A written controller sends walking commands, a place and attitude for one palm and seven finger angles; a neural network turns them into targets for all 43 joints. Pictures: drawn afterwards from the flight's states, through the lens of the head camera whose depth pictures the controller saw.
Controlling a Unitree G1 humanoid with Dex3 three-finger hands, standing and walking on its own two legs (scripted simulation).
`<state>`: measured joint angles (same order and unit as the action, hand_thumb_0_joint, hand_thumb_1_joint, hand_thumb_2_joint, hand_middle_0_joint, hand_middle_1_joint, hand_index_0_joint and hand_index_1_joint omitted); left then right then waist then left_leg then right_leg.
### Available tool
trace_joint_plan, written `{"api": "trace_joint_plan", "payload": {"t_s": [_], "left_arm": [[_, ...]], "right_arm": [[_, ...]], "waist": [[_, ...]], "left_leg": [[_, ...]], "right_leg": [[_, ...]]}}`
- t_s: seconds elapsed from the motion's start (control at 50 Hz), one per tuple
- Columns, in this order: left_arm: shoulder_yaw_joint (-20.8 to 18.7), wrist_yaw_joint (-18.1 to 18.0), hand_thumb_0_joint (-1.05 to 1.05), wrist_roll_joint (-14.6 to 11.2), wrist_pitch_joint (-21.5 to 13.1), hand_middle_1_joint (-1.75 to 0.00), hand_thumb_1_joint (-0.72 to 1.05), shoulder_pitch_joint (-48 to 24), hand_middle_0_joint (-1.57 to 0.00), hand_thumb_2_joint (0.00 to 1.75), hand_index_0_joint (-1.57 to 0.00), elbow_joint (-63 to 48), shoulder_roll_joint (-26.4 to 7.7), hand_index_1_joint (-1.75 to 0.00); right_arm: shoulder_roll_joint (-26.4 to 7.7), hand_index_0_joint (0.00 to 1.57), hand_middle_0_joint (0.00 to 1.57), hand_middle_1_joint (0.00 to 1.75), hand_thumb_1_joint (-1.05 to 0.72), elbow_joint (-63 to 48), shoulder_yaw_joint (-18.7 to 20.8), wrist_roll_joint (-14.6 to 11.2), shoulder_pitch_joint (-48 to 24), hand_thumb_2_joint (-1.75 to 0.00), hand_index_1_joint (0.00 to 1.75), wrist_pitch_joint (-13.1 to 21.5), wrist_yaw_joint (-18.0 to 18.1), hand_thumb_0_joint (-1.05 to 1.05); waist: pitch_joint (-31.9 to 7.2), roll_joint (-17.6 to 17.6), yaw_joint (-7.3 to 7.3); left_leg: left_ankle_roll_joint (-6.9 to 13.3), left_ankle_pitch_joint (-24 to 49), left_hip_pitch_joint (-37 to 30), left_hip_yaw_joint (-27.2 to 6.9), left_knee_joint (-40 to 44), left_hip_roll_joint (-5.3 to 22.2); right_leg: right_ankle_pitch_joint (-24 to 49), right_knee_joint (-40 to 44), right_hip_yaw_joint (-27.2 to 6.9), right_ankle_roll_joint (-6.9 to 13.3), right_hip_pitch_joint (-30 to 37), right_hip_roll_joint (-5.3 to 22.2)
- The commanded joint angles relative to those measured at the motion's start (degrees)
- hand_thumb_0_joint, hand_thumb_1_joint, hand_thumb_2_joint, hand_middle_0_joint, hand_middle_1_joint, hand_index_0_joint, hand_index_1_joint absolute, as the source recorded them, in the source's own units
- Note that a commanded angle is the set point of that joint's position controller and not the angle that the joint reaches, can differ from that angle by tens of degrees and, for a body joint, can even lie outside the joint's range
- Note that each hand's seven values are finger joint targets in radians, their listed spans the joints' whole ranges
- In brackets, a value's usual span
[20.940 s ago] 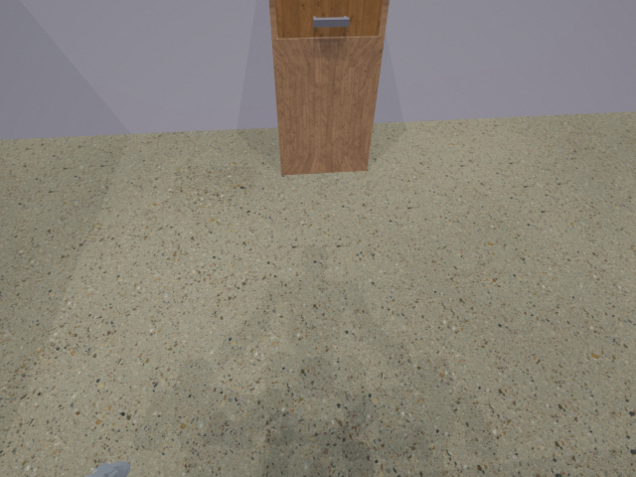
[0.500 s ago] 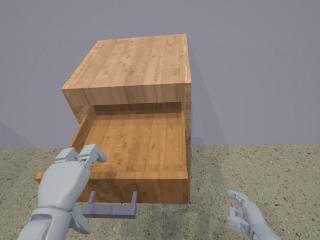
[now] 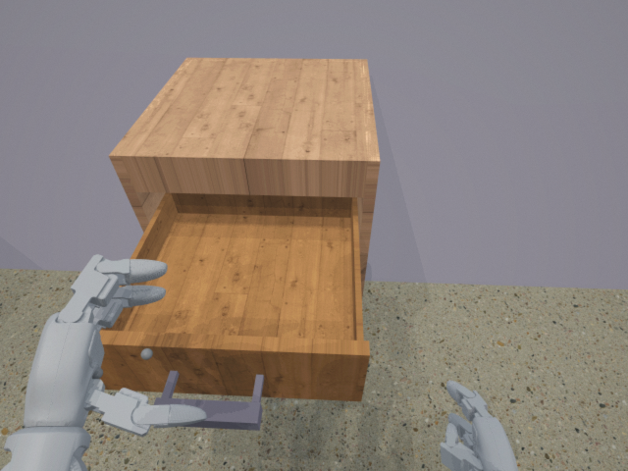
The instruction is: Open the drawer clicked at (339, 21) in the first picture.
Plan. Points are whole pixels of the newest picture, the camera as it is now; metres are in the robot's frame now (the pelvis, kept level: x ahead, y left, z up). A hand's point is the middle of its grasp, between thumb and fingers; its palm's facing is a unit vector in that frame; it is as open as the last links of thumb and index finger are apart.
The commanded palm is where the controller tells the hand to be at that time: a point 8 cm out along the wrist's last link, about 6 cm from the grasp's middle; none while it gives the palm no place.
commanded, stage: draw the hand back to the body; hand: left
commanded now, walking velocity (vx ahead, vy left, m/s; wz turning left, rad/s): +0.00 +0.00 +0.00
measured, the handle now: (211, 396) +0.22 +0.17 -0.02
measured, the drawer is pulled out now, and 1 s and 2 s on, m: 0.30 0.30 0.30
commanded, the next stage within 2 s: step back with the hand held close in 0.76 s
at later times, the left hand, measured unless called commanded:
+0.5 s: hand (89, 344) +0.18 +0.24 +0.16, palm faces +0.37 -0.84 -0.41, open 9.1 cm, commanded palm +0.13 +0.28 +0.18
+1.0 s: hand (81, 331) +0.19 +0.24 +0.17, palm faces +0.37 -0.81 -0.45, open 7.4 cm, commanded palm +0.13 +0.28 +0.18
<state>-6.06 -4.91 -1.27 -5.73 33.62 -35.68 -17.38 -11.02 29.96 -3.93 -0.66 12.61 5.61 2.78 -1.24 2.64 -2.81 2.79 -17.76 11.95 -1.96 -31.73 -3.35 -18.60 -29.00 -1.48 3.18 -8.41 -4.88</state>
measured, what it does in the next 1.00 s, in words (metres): stands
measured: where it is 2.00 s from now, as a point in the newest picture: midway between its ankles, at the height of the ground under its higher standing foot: outside the picture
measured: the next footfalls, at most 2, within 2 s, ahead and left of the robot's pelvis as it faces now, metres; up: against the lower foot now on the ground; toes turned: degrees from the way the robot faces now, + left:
left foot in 1.72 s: -0.04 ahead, +0.14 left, +0.00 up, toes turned -1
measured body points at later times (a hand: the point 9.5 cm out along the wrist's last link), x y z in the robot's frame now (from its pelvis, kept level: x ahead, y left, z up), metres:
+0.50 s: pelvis +0.01 +0.00 +0.00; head -0.01 -0.02 +0.45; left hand +0.16 +0.28 +0.18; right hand +0.20 -0.22 -0.08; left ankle -0.01 +0.09 -0.73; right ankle -0.03 -0.09 -0.73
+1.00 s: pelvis +0.00 +0.00 +0.01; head +0.00 -0.02 +0.46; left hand +0.17 +0.28 +0.19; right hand +0.19 -0.23 -0.08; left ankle -0.01 +0.09 -0.73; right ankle -0.03 -0.09 -0.73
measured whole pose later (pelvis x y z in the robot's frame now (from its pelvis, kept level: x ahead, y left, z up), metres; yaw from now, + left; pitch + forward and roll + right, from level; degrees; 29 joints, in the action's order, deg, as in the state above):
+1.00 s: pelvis +0.00 +0.00 +0.01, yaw +0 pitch +0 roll -1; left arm -20.3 -5.4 -3.6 -9.8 31.3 -27.0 -20.8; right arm -13.1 33.5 -1.1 -1.4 10.1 2.9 2.4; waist -0.4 3.7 -2.1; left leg 2.6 -15.9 12.9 -2.0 -28.8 -2.3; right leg -15.2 -23.5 -1.6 3.3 -8.3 -5.7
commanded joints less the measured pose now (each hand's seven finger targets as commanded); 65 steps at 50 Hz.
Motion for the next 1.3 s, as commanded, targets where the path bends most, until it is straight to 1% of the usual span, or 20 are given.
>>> {"api": "trace_joint_plan", "payload": {"t_s": [0.0,0.02,0.14,0.18,0.24,0.38,0.44,0.46,0.54,0.72,0.76,0.82,0.84,0.86,0.9,0.92,1.0,1.08,1.14,1.28], "left_arm": [[-7.90,-1.05,0.00,-2.40,-4.59,-0.91,-0.05,-2.73,-0.27,0.50,-0.27,-9.07,-6.42,-0.91],[-8.39,-0.93,0.00,-2.70,-4.57,-0.88,-0.01,-2.24,-0.26,0.51,-0.26,-9.58,-6.83,-0.88],[-11.69,-1.06,0.00,-3.01,-4.90,-0.75,0.20,-2.30,-0.25,0.60,-0.25,-11.35,-9.74,-0.75],[-12.45,-1.15,0.00,-3.19,-4.58,-0.70,0.27,-0.93,-0.25,0.63,-0.25,-8.74,-9.60,-0.70],[-14.95,-1.48,0.00,-3.27,-4.62,-0.64,0.37,-2.95,-0.24,0.68,-0.24,-9.39,-11.57,-0.64],[-16.29,-1.54,0.00,-3.99,-3.84,-0.48,0.62,-3.26,-0.22,0.78,-0.22,-3.82,-11.12,-0.48],[-18.15,-1.77,0.00,-4.05,-4.10,-0.41,0.73,-5.95,-0.21,0.82,-0.21,-5.13,-13.13,-0.41],[-17.53,-1.79,0.00,-3.78,-4.17,-0.39,0.76,-4.60,-0.21,0.84,-0.21,-3.45,-12.14,-0.39],[-16.08,-1.65,0.00,-3.83,-3.58,-0.30,0.90,-5.72,-0.20,0.90,-0.20,-5.59,-11.55,-0.30],[-16.93,-1.80,0.00,-3.90,-3.14,-0.30,0.90,-4.58,-0.20,0.90,-0.20,-3.95,-11.86,-0.30],[-17.58,-2.03,0.00,-3.68,-3.45,-0.30,0.90,-4.14,-0.20,0.90,-0.20,-3.40,-12.12,-0.30],[-16.77,-1.81,0.00,-3.94,-3.11,-0.30,0.90,-3.78,-0.20,0.90,-0.20,-3.61,-11.65,-0.30],[-16.86,-1.80,0.00,-3.87,-3.35,-0.30,0.90,-4.88,-0.20,0.90,-0.20,-4.48,-11.77,-0.30],[-27.55,-2.63,0.00,-3.08,-6.28,-0.30,0.90,-14.85,-0.20,0.90,-0.20,-9.96,-22.23,-0.30],[-21.10,-1.41,0.00,-2.61,-7.08,-0.30,0.90,-6.31,-0.20,0.90,-0.20,-0.38,-13.63,-0.30],[-19.44,-1.06,0.00,-2.33,-7.43,-0.30,0.90,-4.55,-0.20,0.90,-0.20,0.22,-12.03,-0.30],[-19.18,-1.26,0.00,-1.98,-8.43,-0.30,0.90,0.58,-0.20,0.90,-0.20,-2.87,-11.91,-0.30],[-22.44,-2.20,0.00,-1.83,-8.81,-0.30,0.90,3.23,-0.20,0.90,-0.20,-7.00,-15.15,-0.30],[-24.60,-2.87,0.00,-1.80,-9.02,-0.30,0.90,4.16,-0.20,0.90,-0.20,-10.13,-17.34,-0.30],[-24.04,-3.54,0.00,-1.90,-8.88,-0.30,0.90,6.65,-0.20,0.90,-0.20,-11.04,-15.15,-0.30]], "right_arm": [[-6.27,0.20,0.20,0.30,-0.90,-7.44,3.06,-0.03,-8.02,-0.90,0.30,4.01,0.54,0.00],[-6.24,0.20,0.20,0.30,-0.90,-7.57,3.31,-0.14,-8.22,-0.90,0.30,4.16,0.49,0.00],[-7.07,0.20,0.20,0.30,-0.90,-6.65,4.06,-0.44,-9.21,-0.90,0.30,4.36,0.59,0.00],[-6.87,0.20,0.20,0.30,-0.90,-6.30,4.19,-0.64,-9.04,-0.90,0.30,3.84,0.77,0.00],[-7.08,0.20,0.20,0.30,-0.90,-5.88,4.46,-0.82,-9.36,-0.90,0.30,3.57,1.15,0.00],[-6.86,0.20,0.20,0.30,-0.90,-5.48,4.74,-1.10,-9.67,-0.90,0.30,2.04,1.65,0.00],[-7.40,0.20,0.20,0.30,-0.90,-5.40,4.79,-1.04,-9.92,-0.90,0.30,1.99,1.88,0.00],[-7.22,0.20,0.20,0.30,-0.90,-4.83,4.63,-0.76,-9.70,-0.90,0.30,1.97,1.81,0.00],[-7.41,0.20,0.20,0.30,-0.90,-5.32,4.61,-0.79,-9.85,-0.90,0.30,2.35,1.49,0.00],[-6.97,0.20,0.20,0.30,-0.90,-5.36,4.57,-0.86,-10.04,-0.90,0.30,1.66,1.39,0.00],[-7.18,0.20,0.20,0.30,-0.90,-4.48,4.57,-0.56,-9.95,-0.90,0.30,1.59,1.42,0.00],[-7.01,0.20,0.20,0.30,-0.90,-5.21,4.65,-0.88,-10.11,-0.90,0.30,1.36,1.31,0.00],[-7.26,0.20,0.20,0.30,-0.90,-5.07,4.76,-0.83,-10.49,-0.90,0.30,1.47,1.34,0.00],[-8.79,0.20,0.20,0.30,-0.90,-6.77,5.10,-1.13,-7.48,-0.90,0.30,1.04,1.13,0.00],[-8.05,0.20,0.20,0.30,-0.90,-5.26,5.56,-0.93,-8.19,-0.90,0.30,0.36,0.56,0.00],[-8.44,0.20,0.20,0.30,-0.90,-5.47,5.73,-0.90,-8.07,-0.90,0.30,-0.09,0.14,0.00],[-8.70,0.20,0.20,0.30,-0.90,-6.75,6.49,-1.07,-8.59,-0.90,0.30,-1.44,-0.28,0.00],[-8.37,0.20,0.20,0.30,-0.90,-8.28,6.99,-1.22,-9.38,-0.90,0.30,-2.53,0.04,0.00],[-8.63,0.20,0.20,0.30,-0.90,-8.88,7.22,-1.11,-9.17,-0.90,0.30,-2.73,0.42,0.00],[-8.09,0.20,0.20,0.30,-0.90,-8.30,7.47,0.14,-6.80,-0.90,0.30,-1.21,0.56,0.00]], "waist": [[-1.67,2.50,0.17],[-2.55,0.96,0.06],[-5.79,0.54,-0.15],[-5.11,-2.04,-0.15],[-5.08,0.88,-0.09],[-2.62,-1.45,0.10],[-3.24,0.58,-0.08],[-3.08,2.01,-0.15],[-3.91,1.12,0.02],[-3.34,-0.40,-0.11],[-3.68,1.68,-0.32],[-3.71,-0.64,-0.14],[-3.32,0.09,-0.11],[2.28,-0.84,1.62],[1.80,-6.57,2.53],[0.53,-6.13,2.62],[-5.08,-0.72,2.20],[-8.04,-1.18,2.08],[-9.64,2.01,1.99],[-7.80,5.28,2.25]], "left_leg": [[-1.25,13.29,-4.86,-0.79,4.63,4.91],[-1.29,15.07,-4.86,-1.10,4.70,5.14],[-1.59,18.95,-5.87,-1.39,4.52,5.31],[-1.66,18.15,-5.29,-1.50,5.02,5.36],[-1.70,17.92,-5.77,-1.05,4.65,5.04],[-1.34,15.16,-5.44,-0.85,5.39,4.82],[-1.26,14.45,-5.94,-0.67,5.45,4.53],[-1.12,15.05,-6.18,-0.43,5.23,4.18],[-1.29,17.54,-6.51,-0.81,5.32,4.43],[-1.26,16.98,-6.40,-0.69,5.97,4.57],[-1.23,17.38,-6.66,-0.49,5.69,4.25],[-1.20,17.58,-6.37,-0.51,5.84,4.57],[-1.24,17.17,-6.35,-0.54,5.77,4.47],[0.40,11.87,-2.80,-3.04,4.79,4.81],[0.60,9.74,-4.11,-2.55,2.33,4.32],[0.70,10.78,-4.05,-2.42,2.25,4.51],[0.91,19.01,-4.65,-2.84,4.79,6.48],[0.95,23.73,-2.07,-4.18,5.88,8.34],[1.03,25.27,0.24,-5.44,6.49,9.49],[2.68,25.74,6.40,-8.88,10.48,14.93]], "right_leg": [[12.49,6.16,0.99,-0.76,-5.32,5.21],[14.04,5.59,0.89,-0.83,-4.13,5.38],[17.11,5.53,0.67,-0.93,-2.55,5.33],[16.50,5.37,1.19,-1.14,-2.62,5.33],[16.83,6.06,0.36,-1.02,-2.88,5.31],[15.20,7.05,0.51,-1.46,-3.75,5.37],[14.47,7.87,-0.03,-1.31,-3.47,5.37],[15.22,7.88,0.46,-1.28,-3.80,5.33],[17.35,7.30,0.22,-1.30,-2.53,5.40],[17.29,7.49,0.47,-1.51,-2.21,5.56],[17.47,7.90,0.81,-1.31,-2.33,5.39],[18.27,7.49,0.50,-1.60,-1.86,5.66],[17.59,8.00,0.16,-1.44,-2.08,5.52],[20.81,11.92,-8.38,-1.16,-6.62,8.01],[22.59,12.82,-10.01,-1.62,-7.69,10.15],[23.85,12.07,-9.25,-2.01,-6.67,10.39],[25.83,7.42,-6.49,-2.68,-3.52,9.24],[25.05,3.98,-5.02,-2.60,-1.64,8.26],[23.28,1.19,-4.42,-2.46,-0.49,7.46],[2.18,-7.10,-0.84,-3.25,-2.39,4.87]]}}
